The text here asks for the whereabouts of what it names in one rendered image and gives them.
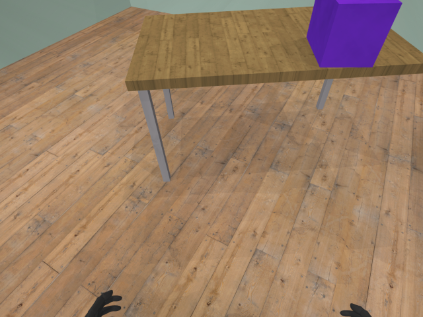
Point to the right robot hand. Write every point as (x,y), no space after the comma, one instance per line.
(358,311)

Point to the table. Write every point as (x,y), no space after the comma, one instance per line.
(238,48)

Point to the carton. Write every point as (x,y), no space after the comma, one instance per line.
(350,33)

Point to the left robot hand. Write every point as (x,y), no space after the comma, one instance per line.
(98,309)

